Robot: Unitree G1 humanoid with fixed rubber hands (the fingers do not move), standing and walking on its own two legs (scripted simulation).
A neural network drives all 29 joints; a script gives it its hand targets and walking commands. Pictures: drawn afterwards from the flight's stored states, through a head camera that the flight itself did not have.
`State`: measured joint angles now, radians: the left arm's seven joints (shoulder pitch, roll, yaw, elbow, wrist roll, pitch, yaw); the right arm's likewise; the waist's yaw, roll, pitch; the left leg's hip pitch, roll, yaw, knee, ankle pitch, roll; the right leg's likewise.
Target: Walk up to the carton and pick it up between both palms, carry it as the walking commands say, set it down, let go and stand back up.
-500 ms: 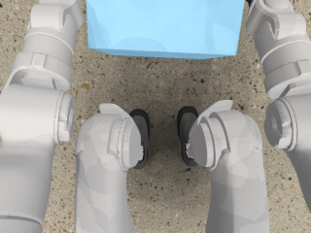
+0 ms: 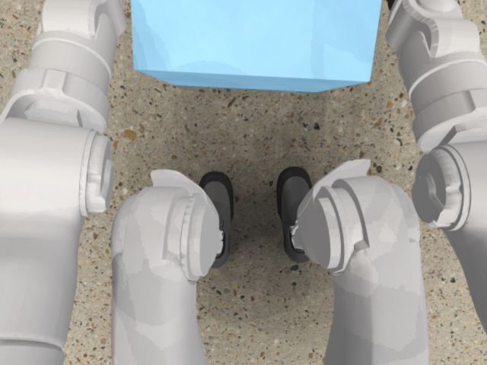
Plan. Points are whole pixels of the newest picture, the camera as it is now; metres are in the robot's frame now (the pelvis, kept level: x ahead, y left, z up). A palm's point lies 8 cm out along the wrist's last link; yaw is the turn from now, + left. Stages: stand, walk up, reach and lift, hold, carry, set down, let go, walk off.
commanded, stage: set down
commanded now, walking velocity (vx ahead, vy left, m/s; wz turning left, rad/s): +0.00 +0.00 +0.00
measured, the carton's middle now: out of the picture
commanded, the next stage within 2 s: none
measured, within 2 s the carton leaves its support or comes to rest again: neither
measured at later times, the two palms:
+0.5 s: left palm out of the picture +0.56 +0.17 -0.15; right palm out of the picture +0.54 -0.18 -0.15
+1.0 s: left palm out of the picture +0.56 +0.18 -0.17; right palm out of the picture +0.54 -0.20 -0.18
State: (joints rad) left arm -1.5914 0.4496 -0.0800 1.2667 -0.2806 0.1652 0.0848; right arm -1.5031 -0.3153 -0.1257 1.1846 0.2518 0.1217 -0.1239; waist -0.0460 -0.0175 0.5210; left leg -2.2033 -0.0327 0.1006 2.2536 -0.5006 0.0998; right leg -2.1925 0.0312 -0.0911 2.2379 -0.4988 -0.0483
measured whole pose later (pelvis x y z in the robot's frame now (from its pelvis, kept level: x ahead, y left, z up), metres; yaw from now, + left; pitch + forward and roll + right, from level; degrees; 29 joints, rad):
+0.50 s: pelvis +0.01 +0.00 -0.01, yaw +1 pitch +30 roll -1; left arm -1.51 0.43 -0.01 1.28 -0.23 0.13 0.06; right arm -1.43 -0.27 -0.24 1.15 0.14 0.12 -0.07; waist -0.06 -0.01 0.40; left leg -2.27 -0.04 0.11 2.27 -0.52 0.10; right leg -2.26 0.03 -0.09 2.26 -0.52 -0.05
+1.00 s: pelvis +0.02 +0.00 +0.00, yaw +1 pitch +29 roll -1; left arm -1.47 0.45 -0.02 1.13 -0.32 0.08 0.09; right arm -1.43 -0.35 -0.08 1.14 0.27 0.06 -0.14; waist -0.05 0.00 0.52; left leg -2.21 -0.05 0.10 2.26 -0.56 0.09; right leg -2.20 0.03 -0.09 2.26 -0.56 -0.06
